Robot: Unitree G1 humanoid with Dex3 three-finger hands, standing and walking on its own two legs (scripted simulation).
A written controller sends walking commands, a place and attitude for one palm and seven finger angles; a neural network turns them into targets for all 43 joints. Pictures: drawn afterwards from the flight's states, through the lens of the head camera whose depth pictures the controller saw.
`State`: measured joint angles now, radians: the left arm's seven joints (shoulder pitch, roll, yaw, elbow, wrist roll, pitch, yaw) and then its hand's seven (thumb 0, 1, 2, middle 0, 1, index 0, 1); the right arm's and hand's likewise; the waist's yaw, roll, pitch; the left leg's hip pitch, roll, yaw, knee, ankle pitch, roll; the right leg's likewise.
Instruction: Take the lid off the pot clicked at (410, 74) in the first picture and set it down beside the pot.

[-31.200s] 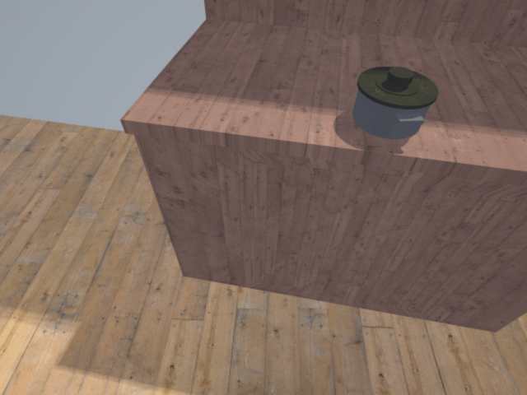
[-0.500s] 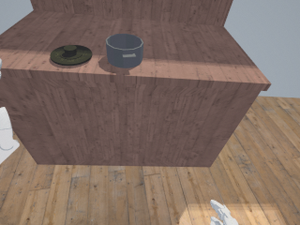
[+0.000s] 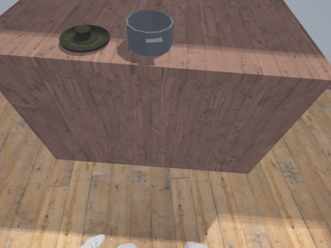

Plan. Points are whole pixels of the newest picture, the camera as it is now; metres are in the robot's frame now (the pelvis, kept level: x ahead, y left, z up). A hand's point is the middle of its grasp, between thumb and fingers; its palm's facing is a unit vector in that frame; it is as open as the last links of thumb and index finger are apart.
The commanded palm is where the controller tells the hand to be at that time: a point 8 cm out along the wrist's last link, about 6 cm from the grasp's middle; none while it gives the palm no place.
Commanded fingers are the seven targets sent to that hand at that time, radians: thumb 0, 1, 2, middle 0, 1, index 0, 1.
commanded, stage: stop stepping back and stand still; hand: left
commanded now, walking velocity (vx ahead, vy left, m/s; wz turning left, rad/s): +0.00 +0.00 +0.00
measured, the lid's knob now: (83, 31) +0.77 +0.29 +0.10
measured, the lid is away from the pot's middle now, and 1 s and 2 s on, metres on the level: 0.23 0.23 0.23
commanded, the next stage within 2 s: let the arm hang, fingers relaxed in 0.60 s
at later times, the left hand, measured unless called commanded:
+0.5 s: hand out of the picture +0.10 +0.18 -0.15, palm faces +0.03 -0.98 -0.21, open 7.4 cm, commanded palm none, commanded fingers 0.00 0.90 0.90 -0.20 -0.30 -0.20 -0.30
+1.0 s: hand out of the picture +0.09 +0.18 -0.16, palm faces +0.04 -0.98 -0.20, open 7.3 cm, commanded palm none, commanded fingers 0.00 0.90 0.90 -0.20 -0.30 -0.20 -0.30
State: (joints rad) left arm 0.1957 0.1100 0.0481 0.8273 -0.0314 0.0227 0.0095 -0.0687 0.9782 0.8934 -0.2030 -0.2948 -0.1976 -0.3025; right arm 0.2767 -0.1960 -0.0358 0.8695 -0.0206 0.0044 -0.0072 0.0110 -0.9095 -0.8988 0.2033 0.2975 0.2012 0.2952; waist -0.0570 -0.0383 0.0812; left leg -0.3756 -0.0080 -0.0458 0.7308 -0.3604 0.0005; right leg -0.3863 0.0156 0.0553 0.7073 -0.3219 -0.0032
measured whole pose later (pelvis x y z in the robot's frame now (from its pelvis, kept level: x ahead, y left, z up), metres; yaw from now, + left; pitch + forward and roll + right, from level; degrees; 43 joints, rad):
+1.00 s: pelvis +0.06 +0.00 +0.02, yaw -1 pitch -1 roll -1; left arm 0.22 0.16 0.04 1.10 0.00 0.01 0.04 0.01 0.92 0.90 -0.20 -0.29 -0.19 -0.30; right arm 0.29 -0.12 -0.05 1.07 -0.01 0.00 -0.04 0.01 -0.92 -0.90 0.20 0.30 0.20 0.29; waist -0.02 0.00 0.07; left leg -0.14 0.02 -0.01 0.51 -0.35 -0.01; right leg -0.16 0.03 0.06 0.49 -0.31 0.00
